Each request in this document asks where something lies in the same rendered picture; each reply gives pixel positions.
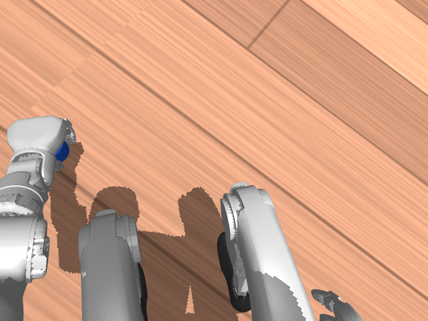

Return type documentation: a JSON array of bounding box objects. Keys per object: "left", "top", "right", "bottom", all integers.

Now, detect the left robot arm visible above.
[{"left": 0, "top": 148, "right": 56, "bottom": 321}]

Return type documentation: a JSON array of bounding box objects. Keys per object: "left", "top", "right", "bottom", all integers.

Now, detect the left robot hand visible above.
[{"left": 7, "top": 116, "right": 76, "bottom": 172}]

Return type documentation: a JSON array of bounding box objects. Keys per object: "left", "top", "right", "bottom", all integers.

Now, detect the tin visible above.
[{"left": 55, "top": 141, "right": 70, "bottom": 162}]

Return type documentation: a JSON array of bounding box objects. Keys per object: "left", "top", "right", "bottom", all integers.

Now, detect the right robot hand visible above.
[{"left": 311, "top": 289, "right": 363, "bottom": 321}]

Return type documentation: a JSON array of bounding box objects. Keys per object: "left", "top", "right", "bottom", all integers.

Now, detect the right robot foot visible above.
[{"left": 217, "top": 232, "right": 251, "bottom": 312}]

